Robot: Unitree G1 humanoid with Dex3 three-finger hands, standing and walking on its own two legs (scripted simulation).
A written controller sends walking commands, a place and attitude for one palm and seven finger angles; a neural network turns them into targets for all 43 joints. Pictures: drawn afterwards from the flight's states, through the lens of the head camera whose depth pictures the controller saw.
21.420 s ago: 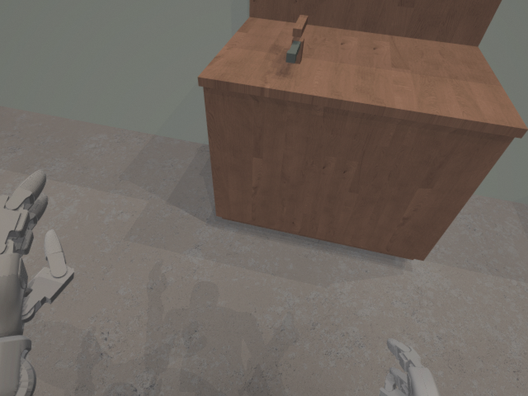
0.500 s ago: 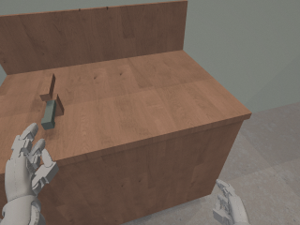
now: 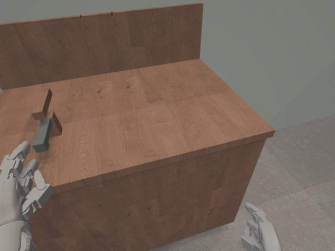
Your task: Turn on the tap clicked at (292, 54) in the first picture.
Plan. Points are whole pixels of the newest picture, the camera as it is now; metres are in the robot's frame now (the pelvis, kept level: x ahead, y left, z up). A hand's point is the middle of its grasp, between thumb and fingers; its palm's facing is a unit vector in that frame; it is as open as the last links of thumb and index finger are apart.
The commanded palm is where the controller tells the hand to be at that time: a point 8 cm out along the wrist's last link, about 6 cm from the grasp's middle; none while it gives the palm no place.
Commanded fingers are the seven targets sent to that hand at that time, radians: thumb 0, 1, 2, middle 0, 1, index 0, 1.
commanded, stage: reach beside the lever's end, fingers flat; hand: left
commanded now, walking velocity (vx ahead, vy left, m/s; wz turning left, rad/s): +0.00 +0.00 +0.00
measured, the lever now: (40, 145) +0.33 +0.39 +0.10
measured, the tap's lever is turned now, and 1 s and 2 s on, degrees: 0 0 0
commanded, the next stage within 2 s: none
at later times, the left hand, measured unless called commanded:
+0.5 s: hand (28, 181) +0.20 +0.32 +0.13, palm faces +0.59 -0.80 -0.11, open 7.5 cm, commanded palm +0.16 +0.35 +0.13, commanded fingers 0.00 0.90 0.90 -0.19 -0.26 -0.19 -0.26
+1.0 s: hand (28, 167) +0.25 +0.36 +0.11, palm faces +0.59 -0.81 -0.09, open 7.7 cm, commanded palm +0.20 +0.39 +0.12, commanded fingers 0.00 0.90 0.90 -0.17 -0.20 -0.17 -0.20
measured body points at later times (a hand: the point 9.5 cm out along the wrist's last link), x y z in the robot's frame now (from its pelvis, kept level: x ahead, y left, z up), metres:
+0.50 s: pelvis -0.01 +0.00 +0.00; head -0.03 -0.02 +0.45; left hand +0.17 +0.36 +0.14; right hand +0.18 -0.23 -0.08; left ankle +0.07 +0.12 -0.71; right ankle -0.05 -0.03 -0.71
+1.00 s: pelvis -0.01 +0.04 +0.00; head -0.01 +0.03 +0.45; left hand +0.21 +0.40 +0.12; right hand +0.17 -0.19 -0.08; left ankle +0.07 +0.12 -0.71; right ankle -0.05 -0.03 -0.71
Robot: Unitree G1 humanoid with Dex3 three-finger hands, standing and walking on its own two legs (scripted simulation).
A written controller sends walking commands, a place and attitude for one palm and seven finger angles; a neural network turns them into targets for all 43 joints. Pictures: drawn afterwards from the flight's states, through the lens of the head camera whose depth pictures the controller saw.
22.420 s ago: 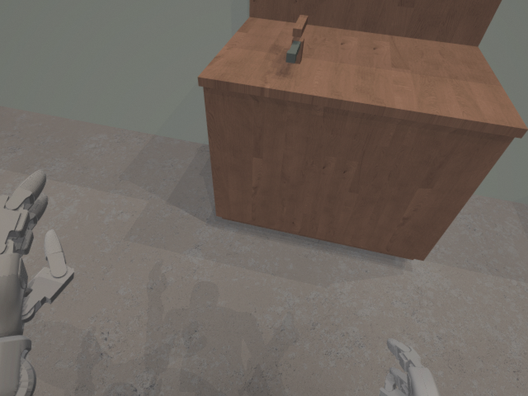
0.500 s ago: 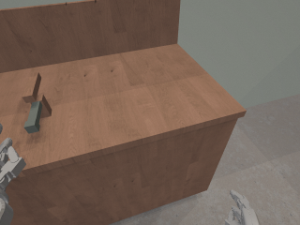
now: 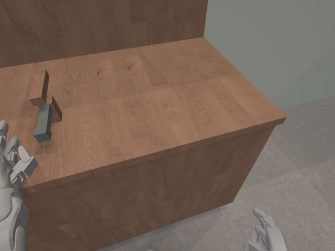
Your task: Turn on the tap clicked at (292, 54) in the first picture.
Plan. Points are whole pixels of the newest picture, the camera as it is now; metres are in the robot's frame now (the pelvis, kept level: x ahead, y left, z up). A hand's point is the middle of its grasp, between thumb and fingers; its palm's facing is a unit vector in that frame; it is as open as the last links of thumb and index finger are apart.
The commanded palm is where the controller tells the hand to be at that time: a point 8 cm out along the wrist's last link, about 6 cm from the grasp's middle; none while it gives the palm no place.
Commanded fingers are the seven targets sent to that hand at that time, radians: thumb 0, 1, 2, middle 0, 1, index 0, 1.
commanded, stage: reach beside the lever's end, fingers flat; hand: left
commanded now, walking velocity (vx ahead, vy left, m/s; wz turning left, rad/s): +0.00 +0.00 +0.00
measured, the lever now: (42, 134) +0.34 +0.35 +0.10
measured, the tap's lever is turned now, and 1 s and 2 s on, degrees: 0 0 8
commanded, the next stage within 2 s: push the lever round in 1.06 s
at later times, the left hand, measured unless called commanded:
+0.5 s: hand (28, 147) +0.30 +0.37 +0.10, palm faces +0.61 -0.78 -0.10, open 7.8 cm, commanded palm +0.26 +0.39 +0.10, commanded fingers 0.00 0.90 0.90 -0.15 -0.15 -0.15 -0.15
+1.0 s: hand (25, 147) +0.31 +0.38 +0.09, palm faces +0.62 -0.77 -0.11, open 7.8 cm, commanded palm +0.26 +0.40 +0.10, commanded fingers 0.00 0.90 0.90 -0.15 -0.15 -0.15 -0.15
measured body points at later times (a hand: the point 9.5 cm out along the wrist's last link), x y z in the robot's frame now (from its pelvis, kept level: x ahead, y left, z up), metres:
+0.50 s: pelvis +0.00 +0.02 +0.00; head +0.03 +0.02 +0.45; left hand +0.27 +0.41 +0.10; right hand +0.16 -0.23 -0.09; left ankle +0.08 +0.08 -0.71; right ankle -0.04 -0.07 -0.71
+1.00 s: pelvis +0.01 +0.02 +0.00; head +0.03 +0.03 +0.45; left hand +0.27 +0.42 +0.10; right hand +0.14 -0.24 -0.10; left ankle +0.08 +0.08 -0.71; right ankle -0.04 -0.07 -0.71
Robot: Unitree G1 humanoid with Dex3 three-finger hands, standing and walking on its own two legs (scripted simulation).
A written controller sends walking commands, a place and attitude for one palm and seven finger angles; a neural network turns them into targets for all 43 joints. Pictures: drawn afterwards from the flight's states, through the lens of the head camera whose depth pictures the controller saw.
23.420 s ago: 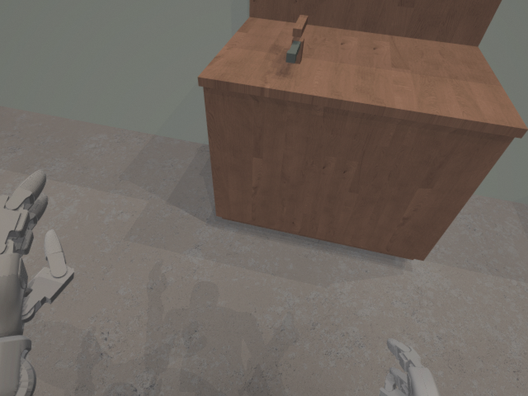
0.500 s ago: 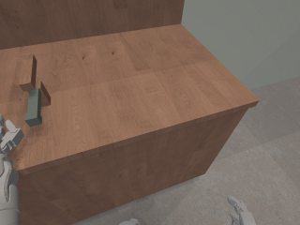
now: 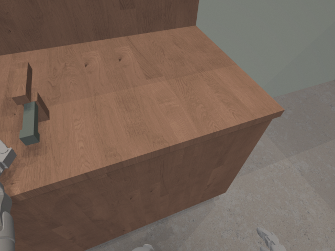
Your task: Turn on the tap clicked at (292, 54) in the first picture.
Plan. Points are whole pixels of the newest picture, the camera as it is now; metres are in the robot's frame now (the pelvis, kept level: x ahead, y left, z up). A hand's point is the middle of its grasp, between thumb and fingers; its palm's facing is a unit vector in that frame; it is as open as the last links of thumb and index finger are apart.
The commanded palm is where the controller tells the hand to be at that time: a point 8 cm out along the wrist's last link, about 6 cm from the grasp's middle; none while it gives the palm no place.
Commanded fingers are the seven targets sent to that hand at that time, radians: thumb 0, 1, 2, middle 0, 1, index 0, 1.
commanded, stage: reach beside the lever's end, fingers flat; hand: left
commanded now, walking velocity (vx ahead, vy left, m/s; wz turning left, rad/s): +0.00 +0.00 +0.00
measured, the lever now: (29, 136) +0.33 +0.34 +0.10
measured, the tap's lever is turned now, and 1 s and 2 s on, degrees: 0 8 35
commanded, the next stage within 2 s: push the lever round in 0.06 s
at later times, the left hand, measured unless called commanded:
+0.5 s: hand (26, 146) +0.31 +0.34 +0.09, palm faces +0.59 -0.80 -0.10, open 7.8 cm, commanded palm +0.25 +0.37 +0.10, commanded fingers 0.00 0.90 0.90 -0.15 -0.15 -0.15 -0.15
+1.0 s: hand (35, 146) +0.31 +0.32 +0.09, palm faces +0.62 -0.78 -0.07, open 7.8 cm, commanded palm +0.26 +0.34 +0.10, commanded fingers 0.00 0.90 0.90 -0.15 -0.15 -0.15 -0.15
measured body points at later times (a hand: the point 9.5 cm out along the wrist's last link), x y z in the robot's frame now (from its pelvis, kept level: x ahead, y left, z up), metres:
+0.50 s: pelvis +0.00 -0.01 +0.00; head +0.02 +0.00 +0.45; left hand +0.27 +0.38 +0.10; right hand +0.14 -0.26 -0.10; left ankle +0.07 +0.07 -0.71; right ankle -0.05 -0.09 -0.71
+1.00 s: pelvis +0.00 -0.01 +0.00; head +0.02 -0.01 +0.45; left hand +0.27 +0.36 +0.10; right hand +0.16 -0.25 -0.09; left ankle +0.07 +0.07 -0.71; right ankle -0.05 -0.09 -0.71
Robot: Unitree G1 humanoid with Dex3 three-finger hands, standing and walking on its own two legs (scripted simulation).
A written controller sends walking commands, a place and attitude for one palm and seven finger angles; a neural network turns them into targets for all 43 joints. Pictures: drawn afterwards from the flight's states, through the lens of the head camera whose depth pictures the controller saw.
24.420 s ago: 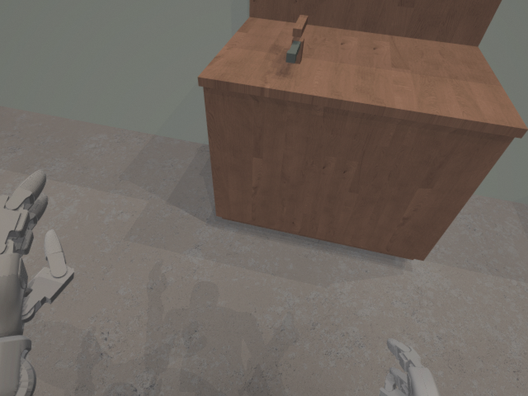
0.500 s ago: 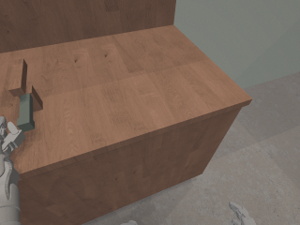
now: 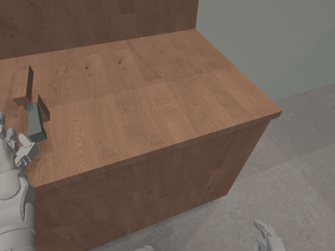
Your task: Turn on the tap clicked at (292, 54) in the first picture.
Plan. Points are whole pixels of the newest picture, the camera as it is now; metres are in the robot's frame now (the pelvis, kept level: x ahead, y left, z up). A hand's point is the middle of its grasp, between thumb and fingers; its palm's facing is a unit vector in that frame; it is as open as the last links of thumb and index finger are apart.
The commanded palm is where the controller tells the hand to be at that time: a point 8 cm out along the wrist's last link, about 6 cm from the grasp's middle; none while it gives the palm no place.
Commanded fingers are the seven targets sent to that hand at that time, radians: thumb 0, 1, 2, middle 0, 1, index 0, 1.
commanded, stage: push the lever round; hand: left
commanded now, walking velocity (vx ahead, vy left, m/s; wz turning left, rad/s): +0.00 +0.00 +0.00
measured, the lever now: (37, 134) +0.34 +0.33 +0.10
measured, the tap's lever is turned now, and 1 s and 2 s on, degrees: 8 35 57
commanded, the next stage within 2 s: none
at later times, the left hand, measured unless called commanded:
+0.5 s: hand (50, 141) +0.33 +0.30 +0.10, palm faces +0.69 -0.72 -0.05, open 7.8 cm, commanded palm +0.28 +0.31 +0.10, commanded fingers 0.00 0.90 0.90 -0.15 -0.15 -0.15 -0.15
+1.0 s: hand (66, 133) +0.35 +0.27 +0.10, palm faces +0.77 -0.64 -0.05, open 7.8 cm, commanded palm +0.30 +0.29 +0.10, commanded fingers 0.00 0.90 0.90 -0.15 -0.15 -0.15 -0.15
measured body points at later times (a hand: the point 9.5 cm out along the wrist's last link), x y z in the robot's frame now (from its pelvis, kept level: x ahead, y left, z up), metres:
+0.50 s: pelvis +0.00 +0.00 +0.00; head +0.01 +0.00 +0.45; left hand +0.28 +0.33 +0.10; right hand +0.16 -0.24 -0.10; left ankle +0.07 +0.08 -0.71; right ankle -0.04 -0.08 -0.71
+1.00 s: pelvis +0.00 +0.00 +0.00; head +0.01 +0.00 +0.45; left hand +0.31 +0.30 +0.10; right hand +0.16 -0.24 -0.10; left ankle +0.07 +0.08 -0.71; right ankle -0.04 -0.08 -0.71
